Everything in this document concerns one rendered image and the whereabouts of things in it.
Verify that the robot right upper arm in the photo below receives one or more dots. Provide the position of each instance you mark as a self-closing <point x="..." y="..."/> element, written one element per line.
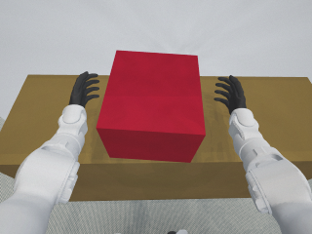
<point x="276" y="188"/>

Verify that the carton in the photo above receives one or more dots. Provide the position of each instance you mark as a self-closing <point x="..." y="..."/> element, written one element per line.
<point x="152" y="107"/>

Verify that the robot left upper arm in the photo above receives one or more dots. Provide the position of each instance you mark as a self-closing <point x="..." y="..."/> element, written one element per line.
<point x="47" y="179"/>

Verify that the robot left forearm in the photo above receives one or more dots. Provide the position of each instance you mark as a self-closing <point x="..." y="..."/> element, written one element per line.
<point x="69" y="138"/>

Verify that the robot right forearm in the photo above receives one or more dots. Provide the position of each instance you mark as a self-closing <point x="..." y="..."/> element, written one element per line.
<point x="250" y="145"/>

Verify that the right robot hand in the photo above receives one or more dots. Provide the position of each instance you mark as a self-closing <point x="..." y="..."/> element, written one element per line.
<point x="235" y="96"/>

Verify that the pedestal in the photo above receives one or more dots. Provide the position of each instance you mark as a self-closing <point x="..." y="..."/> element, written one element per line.
<point x="282" y="107"/>

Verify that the left robot hand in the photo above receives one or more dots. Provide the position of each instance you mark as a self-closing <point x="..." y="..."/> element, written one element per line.
<point x="80" y="90"/>

